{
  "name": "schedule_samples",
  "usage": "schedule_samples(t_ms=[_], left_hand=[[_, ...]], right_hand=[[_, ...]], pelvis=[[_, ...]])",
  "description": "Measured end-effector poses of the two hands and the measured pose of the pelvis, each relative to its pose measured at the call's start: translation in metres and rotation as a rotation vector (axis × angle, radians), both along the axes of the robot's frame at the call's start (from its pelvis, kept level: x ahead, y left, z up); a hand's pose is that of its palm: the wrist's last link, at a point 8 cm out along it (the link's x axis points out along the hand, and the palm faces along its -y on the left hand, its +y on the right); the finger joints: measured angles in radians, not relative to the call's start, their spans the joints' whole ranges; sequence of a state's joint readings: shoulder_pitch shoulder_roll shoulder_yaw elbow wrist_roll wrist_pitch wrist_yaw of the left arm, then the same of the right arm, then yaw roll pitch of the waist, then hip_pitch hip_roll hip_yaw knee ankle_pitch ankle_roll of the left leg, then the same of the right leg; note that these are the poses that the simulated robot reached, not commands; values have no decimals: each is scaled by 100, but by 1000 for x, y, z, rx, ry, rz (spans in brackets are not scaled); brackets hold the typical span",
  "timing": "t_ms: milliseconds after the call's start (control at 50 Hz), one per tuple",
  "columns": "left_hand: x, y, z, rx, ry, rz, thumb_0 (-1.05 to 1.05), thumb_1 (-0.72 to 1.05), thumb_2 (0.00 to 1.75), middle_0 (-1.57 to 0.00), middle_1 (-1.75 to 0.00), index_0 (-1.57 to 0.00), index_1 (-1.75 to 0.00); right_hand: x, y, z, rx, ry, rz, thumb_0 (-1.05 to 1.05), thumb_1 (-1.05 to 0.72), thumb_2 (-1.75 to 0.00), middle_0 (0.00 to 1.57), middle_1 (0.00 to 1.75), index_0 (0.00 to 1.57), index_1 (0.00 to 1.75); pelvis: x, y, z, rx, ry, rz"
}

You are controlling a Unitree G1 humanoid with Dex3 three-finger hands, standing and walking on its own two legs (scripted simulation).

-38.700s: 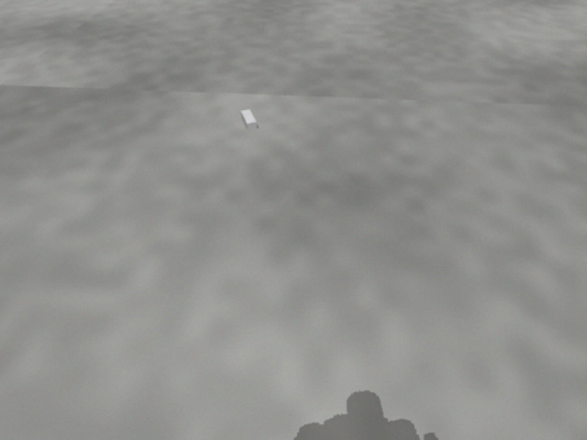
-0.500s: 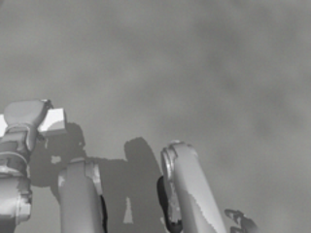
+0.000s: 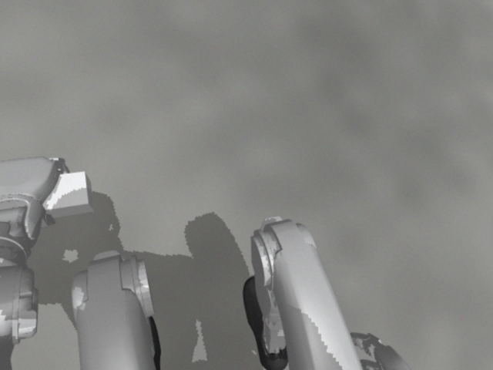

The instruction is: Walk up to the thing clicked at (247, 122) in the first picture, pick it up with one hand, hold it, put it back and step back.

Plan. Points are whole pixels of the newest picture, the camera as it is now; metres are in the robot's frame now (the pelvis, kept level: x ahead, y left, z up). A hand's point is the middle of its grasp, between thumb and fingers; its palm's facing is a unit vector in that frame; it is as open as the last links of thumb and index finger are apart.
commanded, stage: lower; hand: left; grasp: from above
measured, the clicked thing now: (37, 199) +0.44 +0.28 -0.20
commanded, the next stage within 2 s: rest in 0.18 s
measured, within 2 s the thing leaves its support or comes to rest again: neither
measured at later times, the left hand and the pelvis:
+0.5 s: hand (55, 202) +0.44 +0.26 -0.24, palm faces -0.48 -0.07 -0.88, open 9.2 cm; pelvis +0.01 +0.00 -0.03, yaw -2 degrees
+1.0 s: hand (64, 203) +0.45 +0.26 -0.27, palm faces -0.46 -0.08 -0.88, open 9.2 cm; pelvis +0.01 +0.00 -0.04, yaw -5 degrees
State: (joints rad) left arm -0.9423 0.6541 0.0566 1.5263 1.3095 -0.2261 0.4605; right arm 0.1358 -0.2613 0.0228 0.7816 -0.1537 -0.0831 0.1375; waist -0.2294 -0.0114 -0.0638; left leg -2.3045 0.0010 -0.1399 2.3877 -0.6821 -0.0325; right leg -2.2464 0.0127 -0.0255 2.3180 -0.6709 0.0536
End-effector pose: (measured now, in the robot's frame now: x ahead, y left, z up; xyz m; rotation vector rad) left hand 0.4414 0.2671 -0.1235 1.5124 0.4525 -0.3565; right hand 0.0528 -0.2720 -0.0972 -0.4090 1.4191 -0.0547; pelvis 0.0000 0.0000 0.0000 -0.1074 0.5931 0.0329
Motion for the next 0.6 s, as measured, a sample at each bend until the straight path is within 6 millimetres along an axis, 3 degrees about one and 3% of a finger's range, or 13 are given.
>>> schedule_samples(t_ms=[280, 600], left_hand=[[5, -2, -39, -16, -18, -4, 0, 7, 52, -76, -56, -76, -53], [8, 1, -67, -33, -10, 32, 0, 7, 52, -76, -56, -76, -53]], right_hand=[[-2, -4, -12, -10, 46, 41, 1, -91, -90, 20, 30, 21, 30], [-10, -1, -19, 9, 74, 85, 0, -91, -90, 21, 30, 21, 30]], pelvis=[[6, -1, -20, -11, -13, -13], [7, 0, -36, -33, -47, -29]])
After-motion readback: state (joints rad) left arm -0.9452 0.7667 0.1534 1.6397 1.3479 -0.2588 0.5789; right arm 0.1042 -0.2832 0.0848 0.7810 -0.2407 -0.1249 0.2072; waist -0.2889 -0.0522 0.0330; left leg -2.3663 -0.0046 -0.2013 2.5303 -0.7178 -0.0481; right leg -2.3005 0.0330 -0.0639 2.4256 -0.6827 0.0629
